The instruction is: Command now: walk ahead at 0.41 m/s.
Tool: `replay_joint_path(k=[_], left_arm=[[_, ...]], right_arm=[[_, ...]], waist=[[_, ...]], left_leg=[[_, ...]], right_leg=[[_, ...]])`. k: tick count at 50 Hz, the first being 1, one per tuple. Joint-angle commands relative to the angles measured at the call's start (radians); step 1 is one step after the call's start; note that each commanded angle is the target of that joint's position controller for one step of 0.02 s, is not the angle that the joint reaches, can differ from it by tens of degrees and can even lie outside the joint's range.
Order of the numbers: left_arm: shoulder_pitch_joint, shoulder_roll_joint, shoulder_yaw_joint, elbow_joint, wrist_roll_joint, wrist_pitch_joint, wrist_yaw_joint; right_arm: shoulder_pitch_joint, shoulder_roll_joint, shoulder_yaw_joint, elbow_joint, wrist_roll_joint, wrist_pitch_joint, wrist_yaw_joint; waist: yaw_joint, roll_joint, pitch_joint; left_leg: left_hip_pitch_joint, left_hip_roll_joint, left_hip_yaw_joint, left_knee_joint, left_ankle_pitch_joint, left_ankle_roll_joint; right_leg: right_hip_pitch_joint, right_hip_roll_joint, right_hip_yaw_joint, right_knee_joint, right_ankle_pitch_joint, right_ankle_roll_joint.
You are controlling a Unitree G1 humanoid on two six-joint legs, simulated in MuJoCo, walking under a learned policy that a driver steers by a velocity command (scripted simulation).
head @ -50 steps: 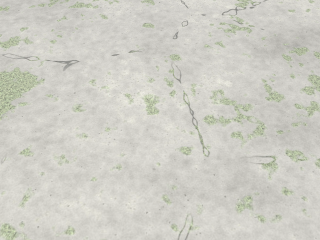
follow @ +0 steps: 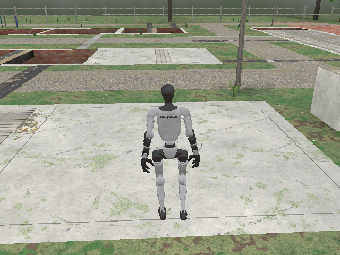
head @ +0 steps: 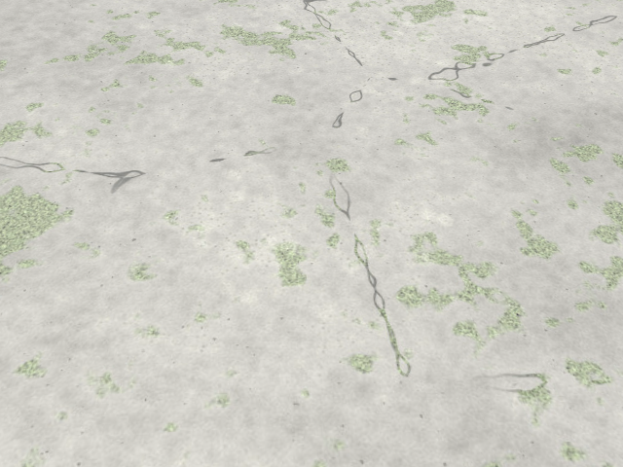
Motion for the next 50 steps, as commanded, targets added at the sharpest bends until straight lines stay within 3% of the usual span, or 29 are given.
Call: replay_joint_path(k=[1,3,6,10,13,16,18,19,20,21,22,23,24,25,27,29,31,34,36,38,41,42,43,44,45,46,47,48,50], left_arm=[[-0.126,0.03,0.005,-0.107,0.001,-0.035,-0.027],[-0.108,0.033,0.008,-0.1,0.006,-0.021,-0.032],[-0.189,0.032,0.01,-0.133,0.004,-0.003,-0.033],[-0.394,0.014,-0.006,-0.217,-0.007,0.001,-0.035],[-0.465,0.022,-0.012,-0.251,-0.015,0.0,-0.034],[-0.401,0.058,0.003,-0.249,-0.015,-0.008,-0.02],[-0.156,0.099,0.028,-0.172,-0.014,-0.022,-0.005],[-0.004,0.138,0.047,-0.126,0.002,-0.029,0.004],[0.121,0.237,0.072,-0.115,0.026,-0.031,0.011],[0.07,0.241,0.075,-0.123,0.004,-0.016,-0.003],[-0.073,0.197,0.063,-0.147,-0.018,-0.013,-0.007],[-0.158,0.122,0.043,-0.165,-0.023,-0.022,-0.01],[-0.185,0.079,0.029,-0.159,-0.017,-0.034,-0.009],[-0.169,0.045,0.018,-0.141,-0.017,-0.044,-0.002],[-0.122,0.038,0.01,-0.12,-0.015,-0.063,0.008],[-0.093,0.073,0.013,-0.117,-0.016,-0.077,0.013],[-0.079,0.084,0.011,-0.12,-0.016,-0.077,0.017],[-0.077,0.081,0.003,-0.129,-0.023,-0.064,0.027],[-0.036,0.097,0.005,-0.122,-0.026,-0.056,0.038],[-0.013,0.11,0.01,-0.118,-0.024,-0.045,0.048],[-0.029,0.134,0.024,-0.13,-0.021,-0.027,0.062],[-0.039,0.141,0.028,-0.138,-0.02,-0.02,0.063],[-0.055,0.154,0.035,-0.148,-0.023,-0.012,0.058],[-0.039,0.154,0.037,-0.18,-0.028,-0.01,0.052],[0.027,0.08,0.028,-0.229,-0.039,0.003,0.044],[0.013,0.09,0.021,-0.222,-0.014,0.016,0.039],[-0.055,0.082,0.021,-0.233,-0.016,0.021,0.036],[-0.093,0.081,0.024,-0.233,-0.015,0.022,0.038],[-0.084,0.09,0.029,-0.233,0.009,0.046,0.039]], right_arm=[[0.115,-0.104,-0.012,-0.002,0.001,-0.004,-0.004],[0.129,-0.069,0.003,0.01,0.006,-0.02,-0.009],[0.206,-0.068,0.013,0.041,0.009,-0.03,-0.014],[0.223,-0.068,0.024,0.045,0.006,-0.033,-0.013],[0.24,-0.086,0.022,0.055,0.007,-0.037,-0.017],[0.207,-0.112,0.015,0.056,0.005,-0.041,-0.02],[0.176,-0.135,0.006,0.053,0.003,-0.033,-0.023],[0.171,-0.13,0.008,0.045,0.008,-0.029,-0.02],[0.225,-0.051,0.023,0.014,0.025,-0.026,-0.009],[0.277,-0.043,0.012,0.017,0.04,-0.022,0.001],[0.171,-0.093,0.001,-0.01,0.022,-0.014,-0.002],[0.09,-0.09,0.0,-0.033,0.014,-0.016,0.003],[0.076,-0.065,0.0,-0.031,0.012,-0.012,0.005],[0.087,-0.051,-0.001,-0.029,-0.004,0.001,0.008],[0.117,-0.023,0.0,-0.022,-0.013,0.028,0.015],[0.073,-0.027,-0.006,-0.048,-0.011,0.046,0.014],[0.009,-0.029,-0.006,-0.08,-0.008,0.054,0.015],[-0.107,-0.015,0.007,-0.128,0.002,0.05,0.024],[-0.165,-0.012,0.013,-0.151,0.002,0.05,0.028],[-0.171,-0.024,0.012,-0.162,-0.006,0.05,0.026],[-0.102,-0.063,-0.004,-0.159,-0.018,0.046,0.023],[-0.053,-0.078,-0.012,-0.149,-0.02,0.039,0.02],[0.023,-0.096,-0.023,-0.133,-0.025,0.027,0.015],[0.077,-0.196,-0.05,-0.141,-0.028,0.015,0.006],[0.035,-0.288,-0.078,-0.163,0.0,0.037,-0.003],[0.038,-0.272,-0.075,-0.179,0.034,0.054,-0.002],[-0.03,-0.203,-0.059,-0.191,0.027,0.063,-0.011],[-0.082,-0.142,-0.039,-0.192,0.018,0.07,-0.017],[-0.113,-0.101,-0.024,-0.192,0.012,0.068,-0.025]], waist=[[-0.011,0.06,0.141],[0.008,0.078,0.11],[0.003,0.099,0.105],[-0.025,0.116,0.143],[-0.035,0.133,0.15],[0.016,0.132,0.104],[0.12,0.121,-0.024],[0.178,0.098,-0.102],[0.174,-0.059,-0.236],[0.12,-0.157,-0.304],[0.072,-0.032,-0.137],[0.056,0.024,-0.023],[0.021,0.051,0.042],[-0.007,0.035,0.059],[-0.031,0.017,0.071],[-0.047,0.017,0.082],[-0.05,-0.004,0.078],[-0.027,-0.052,0.074],[0.002,-0.055,0.053],[0.01,-0.059,0.031],[-0.02,-0.079,-0.004],[-0.039,-0.066,-0.03],[-0.087,-0.022,-0.069],[-0.111,0.109,-0.145],[-0.033,0.288,-0.239],[-0.053,0.127,-0.288],[-0.046,0.07,-0.166],[-0.018,0.017,-0.049],[0.017,0.055,-0.024]], left_leg=[[0.182,0.314,-0.458,-0.393,-0.16,0.116],[0.193,0.259,-0.329,-0.389,0.061,0.093],[0.237,0.236,-0.227,-0.362,0.355,0.098],[0.191,0.2,-0.146,-0.368,0.511,0.099],[0.2,0.212,-0.123,-0.366,0.603,0.097],[0.272,0.237,-0.095,-0.249,0.908,0.084],[0.282,0.221,-0.067,0.041,1.039,0.061],[0.144,0.188,-0.051,0.265,0.846,0.049],[-0.107,0.086,-0.004,0.632,0.343,0.026],[-0.334,-0.059,-0.102,0.903,-0.212,0.019],[-0.416,0.034,-0.156,0.914,-0.111,0.036],[-0.406,0.072,-0.151,0.853,-0.027,0.037],[-0.357,0.104,-0.152,0.786,0.009,0.038],[-0.304,0.124,-0.158,0.735,0.022,0.03],[-0.256,0.124,-0.146,0.697,0.032,0.014],[-0.299,0.118,-0.122,0.661,0.059,-0.001],[-0.339,0.113,-0.089,0.574,0.127,-0.012],[-0.291,0.086,-0.018,0.334,0.255,-0.016],[-0.273,0.063,0.022,0.229,0.308,-0.012],[-0.258,0.045,0.04,0.178,0.282,0.0],[-0.179,-0.001,0.055,0.133,0.142,0.045],[-0.131,-0.019,0.051,0.086,0.126,0.065],[-0.029,-0.021,0.027,-0.03,0.233,0.091],[0.147,0.153,-0.19,-0.05,0.664,0.154],[0.343,0.426,-0.589,-0.04,1.137,0.374],[0.286,0.436,-0.58,-0.102,0.957,0.409],[0.173,0.401,-0.507,-0.146,0.733,0.378],[0.047,0.337,-0.43,-0.196,0.601,0.309],[-0.039,0.243,-0.322,-0.222,0.539,0.227]], right_leg=[[-0.438,-0.073,0.031,0.171,0.139,-0.018],[-0.403,-0.072,0.002,0.133,0.196,0.005],[-0.459,-0.062,-0.041,0.083,0.239,0.029],[-0.42,-0.033,-0.094,-0.155,0.331,0.043],[-0.321,-0.004,-0.127,-0.299,0.371,0.016],[-0.19,0.038,-0.132,-0.351,0.329,-0.042],[0.056,0.085,-0.135,-0.41,0.304,-0.083],[0.277,0.016,-0.061,-0.441,0.275,-0.11],[0.519,-0.27,0.313,-0.477,0.1,-0.188],[0.583,-0.418,0.748,-0.671,-0.007,-0.289],[0.428,-0.378,0.608,-0.711,-0.123,-0.241],[0.264,-0.344,0.466,-0.751,-0.074,-0.205],[0.149,-0.302,0.352,-0.782,0.041,-0.162],[0.079,-0.265,0.257,-0.791,0.14,-0.128],[0.029,-0.239,0.137,-0.795,0.336,-0.107],[0.042,-0.235,0.028,-0.762,0.665,-0.103],[0.066,-0.212,-0.07,-0.728,0.868,-0.085],[0.07,-0.16,-0.179,-0.69,0.93,-0.047],[0.137,-0.172,-0.199,-0.655,0.967,-0.041],[0.21,-0.197,-0.205,-0.593,1.006,-0.042],[0.26,-0.232,-0.208,-0.419,1.127,-0.045],[0.266,-0.234,-0.209,-0.304,1.105,-0.042],[0.23,-0.216,-0.223,-0.121,0.987,-0.013],[0.064,-0.145,-0.237,0.168,0.588,0.037],[-0.235,0.077,-0.161,0.5,-0.244,0.088],[-0.263,0.015,0.01,0.511,-0.205,0.09],[-0.301,-0.013,0.018,0.497,-0.14,0.093],[-0.298,-0.041,0.021,0.393,-0.079,0.092],[-0.222,-0.052,0.018,0.272,0.003,0.092]])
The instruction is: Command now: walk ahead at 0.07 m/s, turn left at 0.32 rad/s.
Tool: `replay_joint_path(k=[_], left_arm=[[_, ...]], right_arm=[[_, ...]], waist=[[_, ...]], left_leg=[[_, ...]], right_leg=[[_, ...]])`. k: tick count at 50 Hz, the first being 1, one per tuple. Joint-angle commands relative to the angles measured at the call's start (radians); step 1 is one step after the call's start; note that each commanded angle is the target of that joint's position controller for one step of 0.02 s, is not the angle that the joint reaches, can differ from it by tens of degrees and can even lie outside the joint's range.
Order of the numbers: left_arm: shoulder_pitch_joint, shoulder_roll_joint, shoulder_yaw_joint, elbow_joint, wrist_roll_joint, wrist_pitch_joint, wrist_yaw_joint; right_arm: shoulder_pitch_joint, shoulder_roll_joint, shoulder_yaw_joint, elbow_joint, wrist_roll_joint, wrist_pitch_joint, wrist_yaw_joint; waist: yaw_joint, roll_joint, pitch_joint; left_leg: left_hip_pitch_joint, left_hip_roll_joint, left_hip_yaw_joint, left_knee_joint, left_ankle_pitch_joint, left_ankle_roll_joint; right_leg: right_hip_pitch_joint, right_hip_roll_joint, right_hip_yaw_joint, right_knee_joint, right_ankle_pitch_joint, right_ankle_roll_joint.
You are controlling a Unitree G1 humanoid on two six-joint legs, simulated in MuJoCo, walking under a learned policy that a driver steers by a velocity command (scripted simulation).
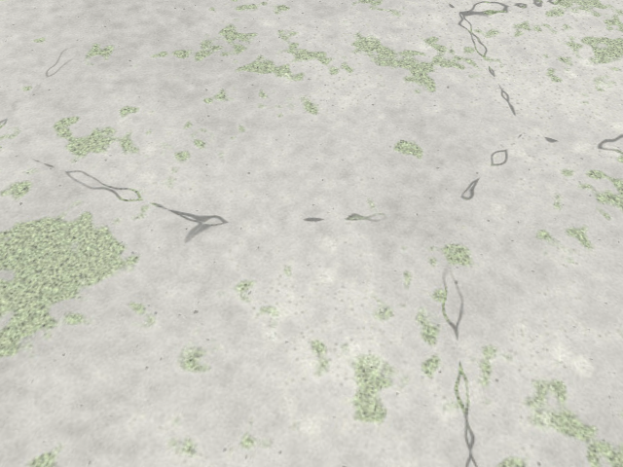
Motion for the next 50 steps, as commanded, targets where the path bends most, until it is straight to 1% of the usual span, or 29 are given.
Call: replay_joint_path(k=[1,3,5,7,10,12,14,15,16,17,18,19,20,21,22,23,24,25,26,28,33,41,50], left_arm=[[0.125,0.068,0.017,-0.022,0.018,0.03,-0.001],[0.144,0.053,0.012,-0.016,0.005,0.042,-0.005],[0.119,0.057,0.011,-0.022,0.002,0.051,-0.004],[0.081,0.067,0.012,-0.031,0.002,0.059,-0.001],[0.043,0.068,0.008,-0.037,-0.004,0.064,0.001],[0.044,0.067,0.006,-0.033,-0.009,0.062,0.003],[0.065,0.061,0.003,-0.021,-0.013,0.055,0.007],[0.091,0.052,0.0,-0.008,-0.014,0.05,0.009],[0.131,0.041,-0.004,0.011,-0.014,0.044,0.011],[0.155,0.042,-0.006,0.021,-0.01,0.034,0.013],[0.166,0.073,-0.006,0.024,0.006,0.021,0.015],[0.122,0.123,-0.002,0.011,0.006,0.012,0.013],[0.057,0.079,-0.017,0.01,-0.001,0.003,0.002],[0.027,0.058,-0.025,0.008,-0.001,-0.008,-0.003],[0.039,0.066,-0.024,0.019,-0.003,-0.014,-0.005],[0.061,0.074,-0.023,0.029,-0.008,-0.017,-0.002],[0.079,0.073,-0.024,0.041,-0.012,-0.02,0.001],[0.095,0.071,-0.024,0.051,-0.014,-0.02,0.002],[0.108,0.063,-0.026,0.06,-0.014,-0.018,0.002],[0.125,0.054,-0.029,0.075,-0.012,-0.015,0.002],[0.139,0.049,-0.035,0.105,-0.012,-0.012,0.002],[0.146,0.032,-0.047,0.145,-0.013,-0.01,0.005],[0.166,0.019,-0.059,0.18,-0.014,-0.009,0.008]], right_arm=[[0.053,-0.074,-0.009,-0.039,-0.008,-0.006,-0.011],[0.061,-0.099,-0.012,-0.036,-0.014,-0.019,-0.004],[0.067,-0.111,-0.011,-0.033,-0.016,-0.02,0.0],[0.073,-0.111,-0.007,-0.028,-0.016,-0.013,0.0],[0.071,-0.117,-0.005,-0.023,-0.02,-0.001,-0.001],[0.064,-0.119,-0.004,-0.019,-0.022,0.005,-0.002],[0.062,-0.117,-0.001,-0.011,-0.022,0.01,-0.004],[0.057,-0.116,0.001,-0.006,-0.019,0.013,-0.006],[0.052,-0.115,0.002,0.0,-0.012,0.017,-0.009],[0.068,-0.106,0.005,0.011,-0.006,0.019,-0.012],[0.094,-0.07,0.015,0.016,-0.001,0.015,-0.01],[0.122,-0.033,0.022,0.019,0.018,0.011,-0.006],[0.075,-0.04,0.024,0.027,0.01,0.009,-0.002],[0.073,-0.043,0.025,0.04,0.0,0.005,0.001],[0.079,-0.057,0.023,0.055,-0.003,0.001,0.002],[0.084,-0.077,0.019,0.066,-0.002,-0.002,0.003],[0.091,-0.082,0.019,0.077,-0.004,-0.005,0.004],[0.098,-0.074,0.023,0.091,-0.001,-0.008,0.003],[0.101,-0.064,0.026,0.104,0.001,-0.009,0.0],[0.101,-0.051,0.032,0.127,0.002,-0.009,-0.005],[0.111,-0.041,0.04,0.173,0.003,-0.007,-0.013],[0.134,-0.032,0.049,0.226,0.004,-0.003,-0.021],[0.147,-0.019,0.058,0.262,0.005,0.001,-0.027]], waist=[[0.025,0.047,-0.136],[0.034,0.053,-0.172],[0.026,0.079,-0.176],[0.01,0.11,-0.166],[-0.007,0.133,-0.141],[-0.011,0.138,-0.124],[-0.011,0.133,-0.114],[0.0,0.123,-0.111],[0.02,0.108,-0.105],[0.029,0.08,-0.09],[0.01,0.013,-0.088],[-0.037,-0.095,-0.074],[-0.039,-0.111,-0.026],[-0.047,-0.107,-0.033],[-0.037,-0.107,-0.043],[-0.032,-0.1,-0.052],[-0.029,-0.084,-0.053],[-0.025,-0.059,-0.055],[-0.018,-0.034,-0.053],[-0.008,-0.004,-0.042],[0.001,0.019,-0.036],[0.0,0.017,-0.035],[-0.001,0.008,-0.026]], left_leg=[[0.113,0.282,-0.284,-0.239,0.432,0.161],[0.131,0.268,-0.258,-0.239,0.459,0.146],[0.151,0.261,-0.257,-0.258,0.354,0.126],[0.161,0.254,-0.271,-0.285,0.178,0.108],[0.146,0.254,-0.301,-0.322,-0.061,0.093],[0.13,0.258,-0.318,-0.327,-0.132,0.092],[0.125,0.267,-0.338,-0.317,-0.143,0.09],[0.119,0.266,-0.34,-0.305,-0.141,0.081],[0.098,0.257,-0.334,-0.288,-0.145,0.06],[0.059,0.242,-0.328,-0.274,-0.16,0.02],[0.021,0.208,-0.302,-0.229,-0.163,-0.03],[0.03,0.105,-0.195,-0.182,-0.139,-0.069],[0.147,0.084,-0.163,-0.175,-0.06,-0.078],[0.227,0.101,-0.177,-0.187,0.004,-0.077],[0.269,0.115,-0.189,-0.193,0.045,-0.075],[0.282,0.129,-0.197,-0.19,0.066,-0.07],[0.275,0.139,-0.204,-0.191,0.077,-0.066],[0.258,0.143,-0.206,-0.197,0.079,-0.065],[0.242,0.145,-0.207,-0.203,0.075,-0.067],[0.222,0.145,-0.209,-0.214,0.071,-0.073],[0.22,0.15,-0.209,-0.217,0.09,-0.079],[0.233,0.157,-0.206,-0.204,0.122,-0.081],[0.24,0.161,-0.199,-0.192,0.132,-0.085]], right_leg=[[-0.022,-0.025,0.06,-0.048,0.079,0.007],[0.0,-0.017,0.06,-0.108,0.095,0.012],[-0.005,-0.021,0.065,-0.191,0.105,0.017],[-0.005,-0.024,0.067,-0.275,0.107,0.02],[0.038,-0.016,0.062,-0.397,0.091,0.015],[0.082,0.0,0.053,-0.472,0.065,0.006],[0.131,0.013,0.043,-0.562,0.056,-0.007],[0.173,0.019,0.035,-0.639,0.083,-0.017],[0.239,0.026,0.023,-0.758,0.15,-0.031],[0.309,0.011,0.048,-0.892,0.235,-0.046],[0.353,-0.088,0.167,-0.97,0.226,-0.067],[0.283,-0.205,0.314,-1.014,0.187,-0.11],[0.13,-0.221,0.314,-1.032,0.177,-0.117],[0.103,-0.179,0.271,-1.032,0.161,-0.089],[0.106,-0.143,0.235,-1.029,0.152,-0.066],[0.127,-0.116,0.211,-1.026,0.166,-0.054],[0.156,-0.105,0.196,-1.013,0.2,-0.054],[0.188,-0.099,0.187,-0.999,0.23,-0.057],[0.212,-0.096,0.181,-0.988,0.248,-0.061],[0.234,-0.092,0.173,-0.974,0.266,-0.067],[0.259,-0.086,0.163,-0.96,0.305,-0.071],[0.28,-0.08,0.154,-0.95,0.363,-0.072],[0.285,-0.077,0.152,-0.949,0.397,-0.072]])
Over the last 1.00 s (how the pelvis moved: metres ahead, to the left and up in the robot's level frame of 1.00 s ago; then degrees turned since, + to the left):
0.46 0.01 -0.01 15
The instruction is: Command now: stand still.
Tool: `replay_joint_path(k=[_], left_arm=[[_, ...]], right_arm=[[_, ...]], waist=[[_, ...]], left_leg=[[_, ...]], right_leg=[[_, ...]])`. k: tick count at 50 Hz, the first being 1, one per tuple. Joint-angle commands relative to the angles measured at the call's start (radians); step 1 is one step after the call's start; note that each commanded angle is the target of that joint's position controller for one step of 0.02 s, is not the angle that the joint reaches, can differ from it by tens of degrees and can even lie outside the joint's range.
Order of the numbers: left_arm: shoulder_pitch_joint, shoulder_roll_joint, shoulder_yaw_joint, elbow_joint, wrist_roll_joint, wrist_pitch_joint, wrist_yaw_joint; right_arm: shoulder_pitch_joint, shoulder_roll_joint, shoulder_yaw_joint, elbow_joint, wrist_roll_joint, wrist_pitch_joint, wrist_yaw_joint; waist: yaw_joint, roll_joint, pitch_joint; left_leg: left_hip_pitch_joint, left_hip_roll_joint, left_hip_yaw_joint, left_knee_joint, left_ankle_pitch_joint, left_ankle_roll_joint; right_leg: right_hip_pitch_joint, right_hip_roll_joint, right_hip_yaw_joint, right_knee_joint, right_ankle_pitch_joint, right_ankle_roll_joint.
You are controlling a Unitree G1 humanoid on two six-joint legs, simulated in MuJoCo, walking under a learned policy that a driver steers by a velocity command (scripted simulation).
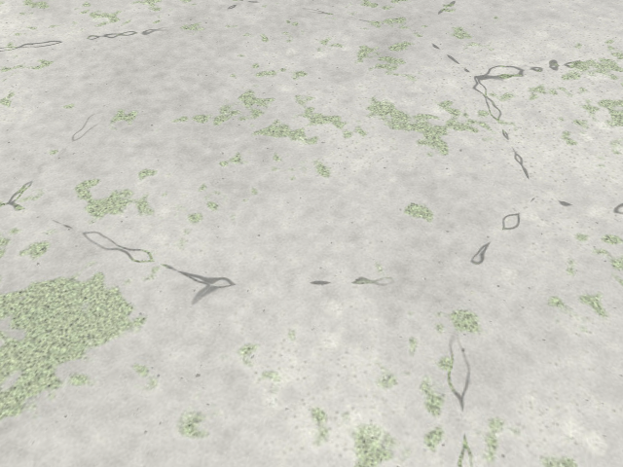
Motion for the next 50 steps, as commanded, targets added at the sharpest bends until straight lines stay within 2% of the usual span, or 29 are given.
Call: replay_joint_path(k=[1,22,50], left_arm=[[0.074,0.075,0.008,-0.002,0.0,-0.005,0.003],[0.125,0.059,-0.004,0.031,0.0,-0.006,0.007],[0.176,0.051,-0.007,0.04,-0.001,-0.007,0.009]], right_arm=[[0.056,-0.074,-0.008,-0.001,0.0,-0.003,-0.004],[0.075,-0.051,0.007,0.034,0.003,0.003,-0.009],[0.113,-0.035,0.017,0.042,0.006,0.005,-0.013]], waist=[[0.001,-0.015,0.038],[0.005,-0.012,0.053],[0.01,-0.014,0.062]], left_leg=[[0.044,0.115,-0.105,-0.028,0.135,0.022],[0.028,0.118,-0.09,-0.007,0.118,0.009],[0.003,0.121,-0.071,0.024,0.102,-0.007]], right_leg=[[-0.09,-0.141,0.111,-0.073,0.201,-0.014],[-0.079,-0.139,0.115,-0.077,0.25,-0.016],[-0.06,-0.141,0.116,-0.077,0.347,-0.007]])
Over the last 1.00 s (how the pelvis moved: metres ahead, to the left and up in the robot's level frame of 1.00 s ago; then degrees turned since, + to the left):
0.06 -0.06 0.02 3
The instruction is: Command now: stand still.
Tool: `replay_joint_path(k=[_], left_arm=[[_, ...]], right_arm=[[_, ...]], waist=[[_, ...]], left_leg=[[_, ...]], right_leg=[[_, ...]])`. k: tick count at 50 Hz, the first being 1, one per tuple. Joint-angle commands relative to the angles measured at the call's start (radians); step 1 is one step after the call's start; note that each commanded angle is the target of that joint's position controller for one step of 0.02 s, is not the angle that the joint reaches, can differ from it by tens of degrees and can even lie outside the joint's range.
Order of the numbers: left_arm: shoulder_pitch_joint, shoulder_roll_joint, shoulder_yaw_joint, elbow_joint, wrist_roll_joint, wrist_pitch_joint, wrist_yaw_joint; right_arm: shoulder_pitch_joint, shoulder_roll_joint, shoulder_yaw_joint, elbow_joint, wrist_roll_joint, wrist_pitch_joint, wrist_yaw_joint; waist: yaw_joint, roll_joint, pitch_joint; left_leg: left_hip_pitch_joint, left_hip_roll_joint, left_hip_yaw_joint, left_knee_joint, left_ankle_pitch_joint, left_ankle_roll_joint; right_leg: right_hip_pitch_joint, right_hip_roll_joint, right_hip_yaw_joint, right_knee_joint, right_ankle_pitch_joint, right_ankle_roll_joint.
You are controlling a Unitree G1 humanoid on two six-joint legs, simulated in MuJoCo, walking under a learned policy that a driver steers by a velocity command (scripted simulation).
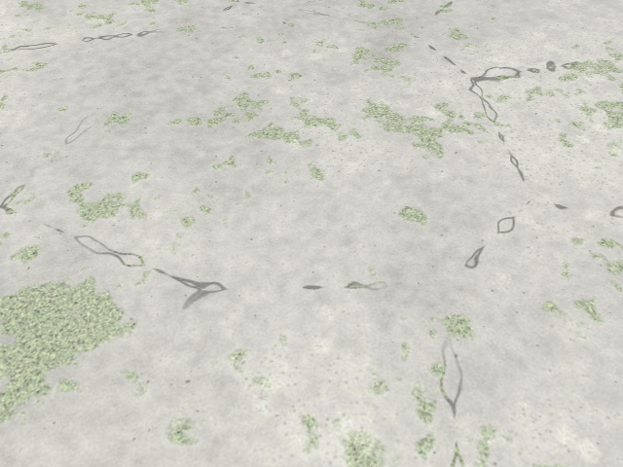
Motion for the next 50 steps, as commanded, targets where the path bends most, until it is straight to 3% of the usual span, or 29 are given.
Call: replay_joint_path(k=[1,12,14,15,17,18,20,23,28,30,31,32,33,34,35,36,37,39,40,42,46,50], left_arm=[[0.105,0.075,0.01,0.001,0.0,-0.002,0.002],[0.116,0.072,0.01,0.003,0.0,-0.002,0.002],[0.128,0.076,0.012,0.004,0.002,0.0,0.001],[0.141,0.104,0.024,0.004,0.002,0.004,0.0],[0.184,0.152,0.048,0.007,0.002,0.014,-0.004],[0.211,0.152,0.053,0.012,0.005,0.013,-0.009],[0.256,0.144,0.059,0.024,0.02,-0.002,-0.014],[0.245,0.15,0.063,0.016,0.018,-0.033,-0.017],[0.217,0.168,0.063,0.002,0.016,-0.059,-0.019],[0.175,0.183,0.064,-0.01,0.013,-0.064,-0.024],[0.149,0.192,0.063,-0.016,0.008,-0.067,-0.026],[0.154,0.189,0.059,-0.016,0.007,-0.071,-0.032],[0.153,0.176,0.052,-0.024,0.006,-0.076,-0.039],[0.202,0.075,0.03,-0.065,-0.008,-0.073,-0.046],[0.153,0.132,0.05,-0.08,0.014,-0.07,-0.055],[0.093,0.136,0.054,-0.11,0.015,-0.065,-0.062],[0.043,0.13,0.053,-0.12,0.018,-0.067,-0.068],[0.065,0.107,0.058,-0.115,0.025,-0.054,-0.07],[0.08,0.098,0.059,-0.11,0.027,-0.043,-0.073],[0.042,0.107,0.067,-0.127,0.025,-0.028,-0.078],[-0.16,0.116,0.073,-0.195,0.024,-0.017,-0.085],[-0.329,0.089,0.063,-0.254,0.013,-0.022,-0.089]], right_arm=[[0.079,-0.059,-0.006,0.0,0.0,-0.002,-0.002],[0.092,-0.055,-0.005,-0.002,0.0,-0.002,-0.003],[0.084,-0.051,-0.004,-0.005,-0.005,0.0,-0.002],[0.066,-0.058,-0.008,-0.017,-0.01,0.001,0.001],[-0.001,-0.07,-0.016,-0.062,-0.031,0.001,0.014],[-0.046,-0.066,-0.017,-0.092,-0.041,-0.004,0.022],[-0.11,-0.073,-0.025,-0.143,-0.042,-0.022,0.036],[-0.124,-0.086,-0.042,-0.18,-0.032,-0.055,0.053],[-0.205,-0.085,-0.056,-0.259,-0.017,-0.059,0.072],[-0.143,-0.089,-0.064,-0.257,-0.009,-0.058,0.07],[-0.048,-0.097,-0.073,-0.228,-0.006,-0.06,0.065],[0.088,-0.129,-0.094,-0.178,-0.006,-0.065,0.057],[0.245,-0.194,-0.119,-0.14,-0.02,-0.073,0.047],[0.358,-0.306,-0.141,-0.137,-0.04,-0.075,0.044],[0.273,-0.265,-0.129,-0.136,-0.02,-0.06,0.051],[0.13,-0.243,-0.119,-0.173,-0.014,-0.059,0.053],[0.054,-0.192,-0.104,-0.195,-0.011,-0.069,0.06],[0.03,-0.133,-0.081,-0.187,-0.014,-0.087,0.058],[0.052,-0.12,-0.074,-0.177,-0.015,-0.095,0.054],[0.112,-0.127,-0.071,-0.156,-0.014,-0.106,0.048],[0.194,-0.131,-0.064,-0.144,-0.014,-0.11,0.046],[0.238,-0.126,-0.058,-0.14,-0.016,-0.116,0.042]], waist=[[-0.001,-0.018,0.072],[0.001,-0.016,0.075],[0.012,-0.022,0.067],[0.025,-0.048,0.086],[0.059,-0.118,0.175],[0.078,-0.125,0.231],[0.088,-0.086,0.279],[0.058,-0.039,0.221],[0.036,-0.1,0.172],[-0.008,-0.116,0.142],[-0.057,-0.105,0.103],[-0.109,-0.059,0.03],[-0.173,0.0,-0.055],[-0.16,0.221,-0.166],[-0.11,0.149,-0.121],[-0.046,0.085,0.007],[-0.029,0.01,0.067],[0.034,0.02,0.082],[0.044,0.029,0.073],[0.048,0.04,0.081],[0.012,0.041,0.117],[-0.021,0.059,0.122]], left_leg=[[0.008,0.078,-0.06,-0.021,0.153,0.036],[0.005,0.08,-0.058,-0.017,0.154,0.036],[-0.006,0.058,-0.043,-0.006,0.052,0.04],[-0.051,0.027,-0.012,0.048,-0.042,0.046],[-0.235,-0.024,0.07,0.199,-0.224,0.061],[-0.32,-0.003,0.088,0.27,-0.249,0.068],[-0.493,0.05,0.064,0.422,-0.265,0.075],[-0.565,0.071,0.055,0.459,-0.192,0.074],[-0.412,0.028,0.11,0.318,-0.093,0.084],[-0.217,-0.015,0.145,0.244,-0.048,0.104],[-0.055,-0.053,0.17,0.194,0.001,0.115],[0.126,-0.083,0.181,0.146,0.005,0.129],[0.326,0.03,0.04,0.085,-0.096,0.161],[0.45,0.362,-0.505,-0.134,-0.404,0.264],[0.336,0.382,-0.725,-0.267,-0.522,0.286],[0.213,0.376,-0.592,-0.257,-0.544,0.27],[0.099,0.333,-0.461,-0.274,-0.385,0.252],[-0.005,0.243,-0.268,-0.286,-0.141,0.207],[-0.011,0.222,-0.209,-0.286,-0.052,0.202],[0.009,0.201,-0.143,-0.292,0.069,0.207],[0.087,0.191,-0.087,-0.319,0.177,0.217],[0.145,0.17,0.006,-0.303,0.371,0.201]], right_leg=[[-0.081,-0.182,0.122,-0.061,0.364,0.031],[-0.079,-0.181,0.119,-0.058,0.368,0.03],[-0.075,-0.168,0.135,-0.097,0.14,0.013],[-0.078,-0.173,0.169,-0.126,-0.056,-0.013],[-0.081,-0.268,0.313,-0.206,-0.42,-0.102],[-0.089,-0.329,0.381,-0.244,-0.484,-0.143],[-0.022,-0.396,0.444,-0.272,-0.391,-0.196],[0.099,-0.375,0.362,-0.248,-0.125,-0.189],[0.04,-0.318,0.198,-0.173,0.224,-0.142],[-0.056,-0.3,0.139,-0.099,0.397,-0.111],[-0.114,-0.281,0.102,-0.003,0.536,-0.09],[-0.155,-0.236,0.052,0.172,0.63,-0.064],[-0.287,-0.18,-0.001,0.422,0.521,-0.034],[-0.495,-0.039,-0.071,0.828,-0.049,0.016],[-0.573,-0.046,0.07,0.969,-0.166,-0.009],[-0.621,-0.112,0.07,1.0,-0.082,-0.023],[-0.599,-0.15,0.068,0.949,-0.004,-0.024],[-0.501,-0.187,0.061,0.85,0.035,-0.007],[-0.477,-0.186,0.049,0.83,0.044,0.002],[-0.512,-0.186,0.024,0.792,0.071,0.015],[-0.666,-0.197,-0.013,0.663,0.173,0.042],[-0.65,-0.16,-0.059,0.432,0.263,0.049]])
Over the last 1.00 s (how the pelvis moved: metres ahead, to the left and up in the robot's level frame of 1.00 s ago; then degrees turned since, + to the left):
0.02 -0.03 0.00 0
